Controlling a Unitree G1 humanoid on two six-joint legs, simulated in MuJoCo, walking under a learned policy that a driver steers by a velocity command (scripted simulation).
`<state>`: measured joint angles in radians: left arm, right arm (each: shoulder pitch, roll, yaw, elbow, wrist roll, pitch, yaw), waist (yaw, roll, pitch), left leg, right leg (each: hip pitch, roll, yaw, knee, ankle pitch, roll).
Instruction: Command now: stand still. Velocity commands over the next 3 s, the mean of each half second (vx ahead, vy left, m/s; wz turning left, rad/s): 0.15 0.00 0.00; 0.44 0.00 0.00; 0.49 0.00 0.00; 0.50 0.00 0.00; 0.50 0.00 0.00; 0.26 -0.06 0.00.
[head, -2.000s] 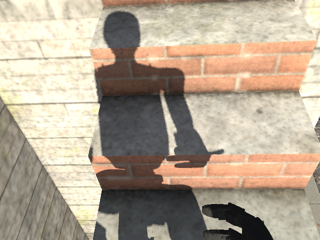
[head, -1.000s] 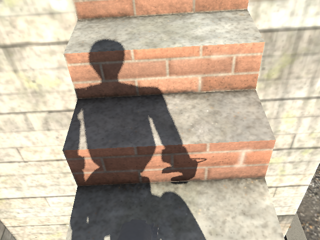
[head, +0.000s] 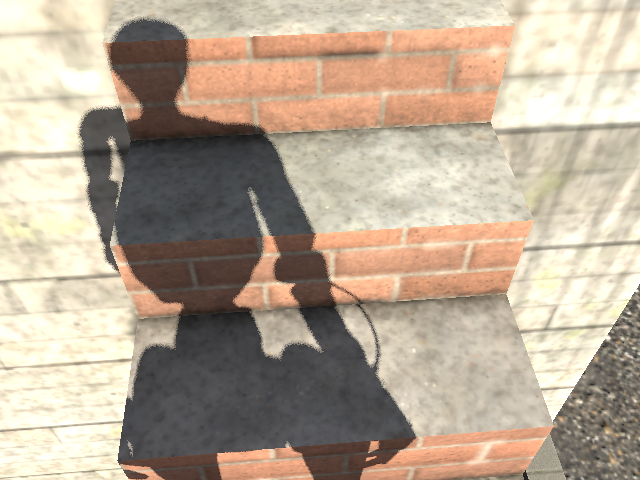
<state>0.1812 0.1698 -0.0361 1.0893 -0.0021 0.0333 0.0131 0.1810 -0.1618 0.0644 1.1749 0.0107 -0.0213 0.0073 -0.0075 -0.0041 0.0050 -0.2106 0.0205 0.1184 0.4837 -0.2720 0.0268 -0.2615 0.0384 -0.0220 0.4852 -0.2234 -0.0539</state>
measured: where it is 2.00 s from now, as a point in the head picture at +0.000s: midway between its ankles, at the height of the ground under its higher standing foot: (393, 420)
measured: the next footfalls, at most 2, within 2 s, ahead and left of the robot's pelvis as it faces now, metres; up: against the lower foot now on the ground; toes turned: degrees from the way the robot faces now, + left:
left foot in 0.98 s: +0.32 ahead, +0.18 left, +0.19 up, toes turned +5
right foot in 1.42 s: +0.28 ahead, -0.21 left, +0.19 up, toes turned -7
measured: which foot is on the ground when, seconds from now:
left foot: down 0.00-0.70, up 0.72-0.96, down 0.98-1.00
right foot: down 0.00-1.00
